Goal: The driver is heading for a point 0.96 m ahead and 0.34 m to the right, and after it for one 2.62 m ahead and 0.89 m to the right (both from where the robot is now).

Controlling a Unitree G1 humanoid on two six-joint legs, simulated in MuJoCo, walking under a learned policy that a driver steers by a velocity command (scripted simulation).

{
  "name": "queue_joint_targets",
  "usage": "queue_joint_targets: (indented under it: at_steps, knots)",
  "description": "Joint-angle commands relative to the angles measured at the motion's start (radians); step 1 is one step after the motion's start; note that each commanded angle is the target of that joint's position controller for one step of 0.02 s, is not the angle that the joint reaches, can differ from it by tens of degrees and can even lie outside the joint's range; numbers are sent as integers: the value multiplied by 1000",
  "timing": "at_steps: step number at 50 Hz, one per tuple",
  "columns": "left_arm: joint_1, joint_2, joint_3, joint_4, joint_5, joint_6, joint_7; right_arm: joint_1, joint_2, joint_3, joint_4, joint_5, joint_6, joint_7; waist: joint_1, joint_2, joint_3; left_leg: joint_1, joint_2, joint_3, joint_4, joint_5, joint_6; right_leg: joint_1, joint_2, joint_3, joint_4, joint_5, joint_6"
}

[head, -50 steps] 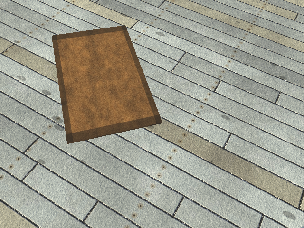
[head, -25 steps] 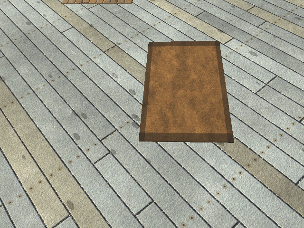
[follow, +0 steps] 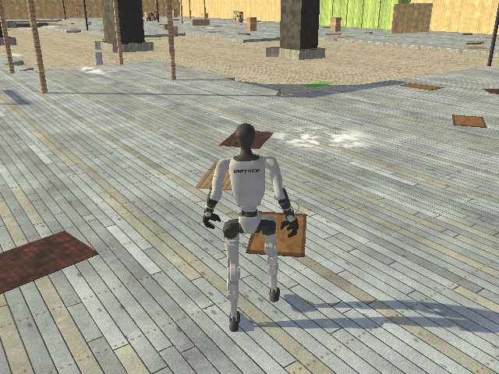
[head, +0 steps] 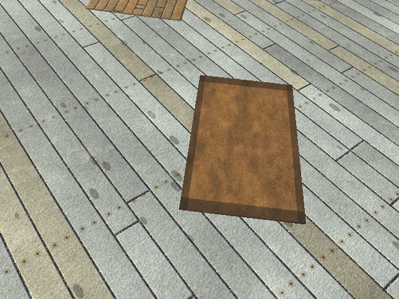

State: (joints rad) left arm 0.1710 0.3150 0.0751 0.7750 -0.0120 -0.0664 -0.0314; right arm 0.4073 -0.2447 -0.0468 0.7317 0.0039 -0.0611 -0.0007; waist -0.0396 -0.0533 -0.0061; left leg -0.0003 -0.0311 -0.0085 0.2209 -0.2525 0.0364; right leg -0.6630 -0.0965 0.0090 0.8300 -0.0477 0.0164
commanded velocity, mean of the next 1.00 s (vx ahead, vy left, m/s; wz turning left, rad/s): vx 0.48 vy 0.00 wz -0.13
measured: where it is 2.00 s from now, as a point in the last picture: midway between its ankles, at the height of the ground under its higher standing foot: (244, 179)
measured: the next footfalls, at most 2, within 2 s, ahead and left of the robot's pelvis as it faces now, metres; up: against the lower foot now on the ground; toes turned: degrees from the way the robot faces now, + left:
right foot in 0.22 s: +0.29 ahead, -0.15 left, +0.00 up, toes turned -2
left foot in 0.76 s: +0.59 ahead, +0.09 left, +0.00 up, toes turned -3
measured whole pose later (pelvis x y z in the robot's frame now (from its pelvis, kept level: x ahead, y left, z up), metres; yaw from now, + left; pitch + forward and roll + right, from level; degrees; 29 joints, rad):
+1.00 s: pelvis +0.54 -0.01 +0.00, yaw -11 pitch +1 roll +2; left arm 0.22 0.32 0.07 0.75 -0.03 -0.02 0.00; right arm 0.30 -0.26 -0.06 0.80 -0.01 -0.11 0.01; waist -0.04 -0.06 0.03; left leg -0.15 -0.01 0.15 0.32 -0.19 0.03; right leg -0.64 -0.10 0.07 1.10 -0.23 0.00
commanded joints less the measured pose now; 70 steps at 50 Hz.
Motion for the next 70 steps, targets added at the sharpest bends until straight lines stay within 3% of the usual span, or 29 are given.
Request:
queue_joint_targets:
  at_steps: [1, 7, 10, 11, 12, 13, 14, 16, 21, 32, 35, 37, 38, 39, 40, 41, 43, 44, 47, 48, 59, 61, 63, 64, 65, 66, 67, 68, 70]
  knots:
    - [-183, 19, -11, -115, -5, -23, -11, -4, -182, -49, -41, 6, -18, -7, -34, 153, 97, -30, 233, -123, -106, 186, 161, -64, 19, -19, -148, 93, 6]
    - [-229, 45, -14, -158, -10, -38, -39, 26, -211, -58, 10, 23, -7, -12, -16, 158, 119, 53, 296, -123, -39, 303, 138, 14, 48, -23, -290, 10, -62]
    - [13, 121, 26, -103, -4, -34, -19, 4, -221, -56, 16, 14, 8, -17, 120, 173, -67, 37, 231, -52, 285, 806, 86, 396, 137, -98, -321, -31, -134]
    - [194, 173, 41, -68, 1, -30, -7, 13, -187, -38, 2, -1, 9, -21, 193, 125, -211, -158, 189, -29, 555, 638, 51, 722, 19, 28, -274, -21, -188]
    - [289, 273, 61, -47, 22, -29, -6, 144, -54, -1, -23, 4, -10, -13, 133, -176, -380, -562, -1, -19, 983, 7, -28, 1083, -263, 554, -369, -289, -356]
    - [292, 184, 36, -46, 9, -31, -9, 96, -121, -10, -4, 20, -35, -9, 165, -187, -418, -667, -23, -171, 1107, -302, -19, 1075, -292, 784, -539, -407, -355]
    - [210, 141, 21, -47, 4, -28, -3, -9, -185, -30, -31, 49, -43, 1, 150, -125, -225, -768, 43, -139, 1155, -249, -9, 941, -264, 615, -550, -421, -299]
    - [87, 97, 6, -64, 10, -22, -2, -104, -172, -26, -47, 23, -47, -2, 87, 12, -57, -710, 136, -80, 1039, -91, 1, 639, -183, 387, -587, -247, -254]
    - [42, 91, 4, -43, 15, -53, -3, -62, -110, -23, -27, 7, 2, -14, 3, -40, 6, -614, 187, -65, 902, 53, -32, 417, -118, 188, -712, -70, -276]
    - [230, 138, 14, 37, -14, -8, 26, -432, -86, -8, -134, 12, -44, 32, 127, 10, 94, -652, 111, -25, 326, 323, -40, 624, -127, 121, -650, 39, -225]
    - [216, 157, 24, 40, -16, 7, 36, -384, -127, -23, -129, 11, -56, 40, 78, -23, 60, -544, 82, -29, 270, 219, -14, 675, -154, 171, -561, 119, -196]
    - [194, 133, 13, 34, -6, 13, 36, -168, -195, -58, -74, 6, -61, 27, -40, -14, -87, -201, 62, 1, 240, 206, 36, 604, -71, 121, -296, 299, -147]
    - [191, 60, -14, 0, 19, 10, 36, 13, -271, -78, -55, -14, -58, 14, -107, 93, -267, 113, 253, -187, 289, 209, 101, 411, 7, 70, 22, 66, -103]
    - [338, -46, -43, -19, -5, -10, 31, 48, -335, -90, -35, -24, -49, 18, -28, 385, -395, 413, 470, -641, 183, 11, 249, 34, 156, 46, 346, -516, -46]
    - [293, 71, -18, 3, -32, -19, 31, 39, -222, -65, -46, -15, -47, 17, -70, 286, -355, 369, 449, -688, 110, -122, 229, -69, 105, 144, 464, -522, -44]
    - [197, 123, 0, -22, -43, -20, 31, -22, -172, -48, -48, -8, -46, 12, -72, 219, -210, 253, 420, -515, 100, -90, 183, -118, 63, 125, 486, -434, -47]
    - [110, 101, 5, -39, -16, -8, 36, -133, -115, -30, -43, -11, -47, 15, -23, 122, -59, 12, 327, -297, 39, 85, 136, -58, -3, 106, 400, -298, -43]
    - [143, 81, 8, -43, -20, 4, 32, -161, -118, -30, -39, -18, -53, 13, 17, 181, -46, -58, 323, -237, 6, 130, 141, 1, -27, 112, 378, -256, -35]
    - [145, 41, 8, -41, -21, 40, 32, -195, -103, -36, -17, -15, -68, 11, 41, 122, 1, -135, 283, -92, -63, 219, 137, 24, -36, 96, 351, -206, -27]
    - [131, 24, 4, -66, -20, 47, 32, -199, -143, -45, -10, -17, -71, 9, 57, 158, 18, -152, 322, -74, -77, 257, 160, -4, -43, 100, 310, -177, -15]
    - [-145, 20, -3, -190, -9, 38, -25, -123, -226, -79, 60, 18, -21, -11, -23, 98, 101, 54, 335, 182, -25, 399, 101, -11, -1, -37, -161, -19, -73]
    - [-105, 50, 14, -199, -6, 45, -27, -138, -257, -88, 58, 29, -8, -13, 19, 129, 54, 89, 334, 212, 99, 703, 80, 91, 58, -94, -173, -121, -113]
    - [138, 124, 61, -142, -12, 53, -15, -167, -258, -86, 51, 41, 6, -13, 163, 118, -79, 19, 280, 260, 439, 875, 36, 423, 158, -142, -249, -104, -174]
    - [302, 210, 97, -100, -14, 63, 5, -151, -213, -68, 36, 15, 1, -17, 224, 19, -165, -225, 235, 262, 747, 581, -16, 728, 85, 22, -268, -78, -226]
    - [220, 322, 108, -128, -22, 55, 13, -84, -76, -25, -32, -15, -25, -13, 85, -268, -232, -677, 6, 169, 1140, -289, -84, 1006, -176, 641, -424, -259, -426]
    - [240, 244, 79, -165, -11, 33, 0, -147, -156, -31, -39, 14, -67, 3, 153, -130, -366, -774, 10, -92, 1228, -331, -62, 1044, -244, 856, -565, -404, -454]
    - [223, 173, 59, -149, -3, 16, -4, -235, -193, -40, -63, 50, -82, 12, 160, -64, -231, -841, 56, -90, 1207, -250, -36, 963, -220, 710, -567, -366, -397]
    - [172, 145, 49, -146, -6, 5, -6, -244, -178, -34, -64, 37, -89, 7, 111, 21, -124, -810, 103, -86, 1099, -165, -21, 807, -174, 577, -558, -252, -354]
    - [71, 98, 31, -172, 5, 1, 2, -226, -186, -44, -46, -10, -78, -4, 41, 35, -71, -675, 153, -92, 957, -77, -30, 602, -111, 438, -570, -48, -320]
Velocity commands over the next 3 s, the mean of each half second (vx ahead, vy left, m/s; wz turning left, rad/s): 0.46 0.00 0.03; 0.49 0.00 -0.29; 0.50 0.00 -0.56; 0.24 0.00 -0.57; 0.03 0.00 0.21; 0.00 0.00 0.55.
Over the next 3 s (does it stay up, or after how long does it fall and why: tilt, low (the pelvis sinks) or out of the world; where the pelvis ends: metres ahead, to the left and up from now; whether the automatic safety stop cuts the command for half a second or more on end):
stays up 0.99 -0.25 -0.01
